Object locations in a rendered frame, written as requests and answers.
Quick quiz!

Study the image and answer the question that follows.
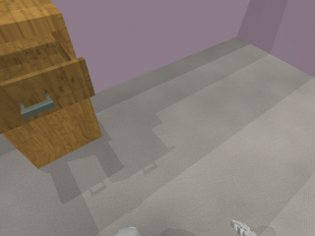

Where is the robot right hand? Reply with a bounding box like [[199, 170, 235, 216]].
[[230, 219, 257, 236]]

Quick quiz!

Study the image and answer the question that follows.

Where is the drawer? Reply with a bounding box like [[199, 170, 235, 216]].
[[0, 40, 95, 134]]

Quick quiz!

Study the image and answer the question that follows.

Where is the cabinet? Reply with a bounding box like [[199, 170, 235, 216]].
[[0, 0, 102, 169]]

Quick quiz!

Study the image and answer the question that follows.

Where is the handle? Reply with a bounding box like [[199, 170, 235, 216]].
[[20, 93, 56, 119]]

